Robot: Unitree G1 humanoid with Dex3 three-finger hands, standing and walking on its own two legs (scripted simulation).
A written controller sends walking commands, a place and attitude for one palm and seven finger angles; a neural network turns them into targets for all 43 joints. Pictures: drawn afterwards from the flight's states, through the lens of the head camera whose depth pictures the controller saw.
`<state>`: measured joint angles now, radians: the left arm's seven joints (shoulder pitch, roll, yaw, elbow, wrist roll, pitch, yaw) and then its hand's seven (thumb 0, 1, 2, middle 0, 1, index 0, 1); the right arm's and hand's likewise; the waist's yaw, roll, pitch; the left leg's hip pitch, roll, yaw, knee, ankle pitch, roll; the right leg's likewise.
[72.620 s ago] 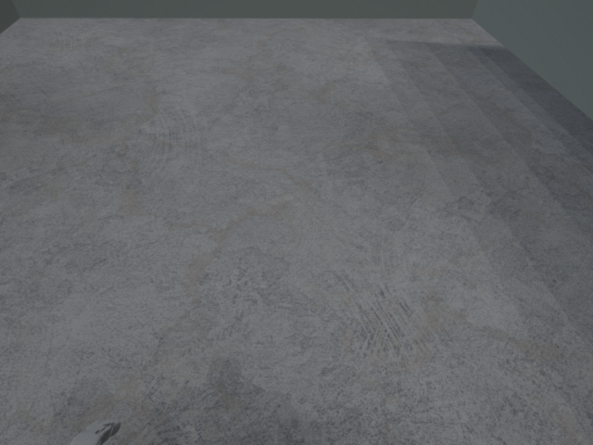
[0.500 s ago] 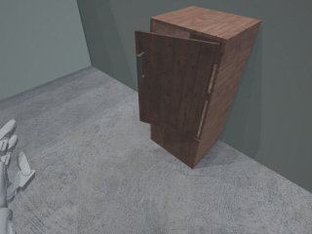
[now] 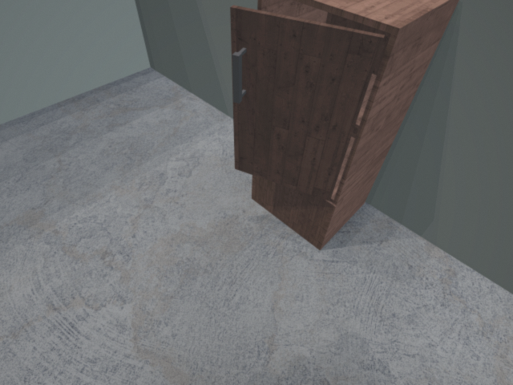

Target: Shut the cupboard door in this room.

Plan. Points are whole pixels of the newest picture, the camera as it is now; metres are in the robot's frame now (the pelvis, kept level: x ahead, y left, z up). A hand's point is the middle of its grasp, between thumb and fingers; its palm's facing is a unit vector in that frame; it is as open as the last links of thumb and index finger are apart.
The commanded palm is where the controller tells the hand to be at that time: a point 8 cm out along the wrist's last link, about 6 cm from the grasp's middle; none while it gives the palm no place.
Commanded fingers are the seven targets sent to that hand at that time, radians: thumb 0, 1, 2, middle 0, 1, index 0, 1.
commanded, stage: let the arm hang, fingers relaxed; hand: left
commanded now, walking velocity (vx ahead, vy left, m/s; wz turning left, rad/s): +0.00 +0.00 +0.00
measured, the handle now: (240, 76) +0.91 +0.11 +0.01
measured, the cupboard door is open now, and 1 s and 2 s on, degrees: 20 20 20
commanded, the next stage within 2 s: look to check the result in 0.62 s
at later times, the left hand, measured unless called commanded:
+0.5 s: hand out of the picture -0.04 +0.20 -0.17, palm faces +0.00 -0.99 -0.15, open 7.4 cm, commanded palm none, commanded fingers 0.00 0.90 0.90 -0.20 -0.30 -0.20 -0.30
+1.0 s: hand out of the picture -0.04 +0.21 -0.17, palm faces -0.01 -0.98 -0.19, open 7.4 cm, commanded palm none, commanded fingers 0.00 0.90 0.90 -0.20 -0.30 -0.20 -0.30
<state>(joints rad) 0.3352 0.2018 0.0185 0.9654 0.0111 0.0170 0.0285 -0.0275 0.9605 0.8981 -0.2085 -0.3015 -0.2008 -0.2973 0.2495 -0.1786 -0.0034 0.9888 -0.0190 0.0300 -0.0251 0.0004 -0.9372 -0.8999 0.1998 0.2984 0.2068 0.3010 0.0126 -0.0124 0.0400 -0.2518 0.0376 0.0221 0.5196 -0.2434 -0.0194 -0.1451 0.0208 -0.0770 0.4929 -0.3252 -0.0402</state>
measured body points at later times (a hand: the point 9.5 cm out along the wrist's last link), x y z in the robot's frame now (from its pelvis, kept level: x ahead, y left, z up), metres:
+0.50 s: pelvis -0.02 +0.04 +0.01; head -0.02 +0.04 +0.46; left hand -0.04 +0.25 -0.16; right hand -0.06 -0.17 -0.15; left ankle +0.02 +0.13 -0.74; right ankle -0.04 -0.09 -0.74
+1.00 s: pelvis -0.02 +0.04 +0.01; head -0.02 +0.04 +0.46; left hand -0.04 +0.27 -0.15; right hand -0.04 -0.19 -0.15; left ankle +0.02 +0.13 -0.74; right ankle -0.04 -0.09 -0.74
